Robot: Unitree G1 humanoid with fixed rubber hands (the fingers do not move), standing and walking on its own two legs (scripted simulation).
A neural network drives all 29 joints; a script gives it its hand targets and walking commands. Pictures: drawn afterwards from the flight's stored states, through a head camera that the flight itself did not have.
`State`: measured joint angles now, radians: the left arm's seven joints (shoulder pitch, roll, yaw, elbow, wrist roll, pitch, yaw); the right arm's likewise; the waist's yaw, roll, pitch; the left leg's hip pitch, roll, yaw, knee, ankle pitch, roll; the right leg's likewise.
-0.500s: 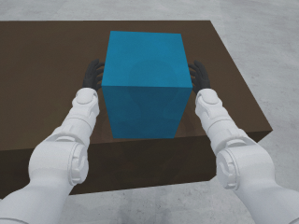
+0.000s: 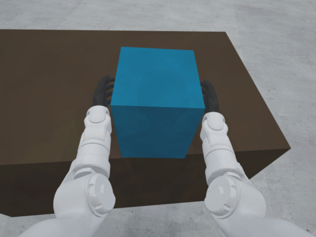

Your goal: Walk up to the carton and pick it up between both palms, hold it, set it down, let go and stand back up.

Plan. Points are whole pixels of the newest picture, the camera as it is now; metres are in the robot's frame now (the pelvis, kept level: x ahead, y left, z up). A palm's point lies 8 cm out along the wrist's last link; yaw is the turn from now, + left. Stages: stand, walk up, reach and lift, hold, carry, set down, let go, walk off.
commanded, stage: reach and lift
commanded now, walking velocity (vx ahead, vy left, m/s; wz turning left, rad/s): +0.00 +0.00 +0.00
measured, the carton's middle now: (155, 106) +0.45 +0.04 +0.04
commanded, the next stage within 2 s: none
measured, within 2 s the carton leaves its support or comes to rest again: leaves its support in 0.72 s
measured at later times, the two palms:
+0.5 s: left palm (101, 110) +0.39 +0.17 +0.08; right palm (214, 117) +0.39 -0.12 +0.08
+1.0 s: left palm (101, 109) +0.39 +0.17 +0.09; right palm (216, 118) +0.38 -0.12 +0.09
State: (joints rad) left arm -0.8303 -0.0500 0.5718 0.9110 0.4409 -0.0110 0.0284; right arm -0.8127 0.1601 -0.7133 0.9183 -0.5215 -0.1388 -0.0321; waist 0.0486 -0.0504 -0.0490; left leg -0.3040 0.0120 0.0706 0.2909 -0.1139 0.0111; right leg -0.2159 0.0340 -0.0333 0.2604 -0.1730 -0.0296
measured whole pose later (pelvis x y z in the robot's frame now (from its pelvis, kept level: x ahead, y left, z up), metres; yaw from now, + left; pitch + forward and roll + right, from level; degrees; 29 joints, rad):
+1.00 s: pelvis -0.02 +0.00 +0.00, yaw +0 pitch +3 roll +0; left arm -0.82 -0.07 0.59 0.88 0.47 0.06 0.00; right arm -0.77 0.19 -0.73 0.89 -0.50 -0.14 -0.03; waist 0.04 -0.05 -0.02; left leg -0.23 0.02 0.11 0.27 -0.09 0.02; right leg -0.16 0.02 -0.07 0.28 -0.17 -0.03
